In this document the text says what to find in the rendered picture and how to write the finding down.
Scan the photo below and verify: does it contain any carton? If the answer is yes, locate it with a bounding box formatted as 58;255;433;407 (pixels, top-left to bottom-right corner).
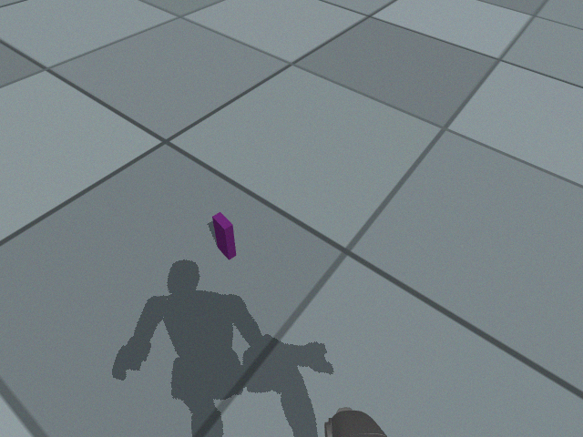
212;213;236;260

